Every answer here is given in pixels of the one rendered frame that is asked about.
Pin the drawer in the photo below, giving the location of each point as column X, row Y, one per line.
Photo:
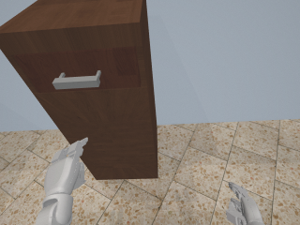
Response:
column 119, row 67

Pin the cabinet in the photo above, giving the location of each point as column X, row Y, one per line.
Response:
column 120, row 123

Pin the handle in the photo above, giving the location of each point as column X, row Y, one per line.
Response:
column 76, row 82

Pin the robot left hand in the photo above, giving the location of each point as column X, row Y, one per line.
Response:
column 66, row 173

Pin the robot left forearm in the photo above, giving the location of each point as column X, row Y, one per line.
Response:
column 56, row 210

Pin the robot right hand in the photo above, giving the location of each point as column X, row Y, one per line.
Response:
column 246, row 210

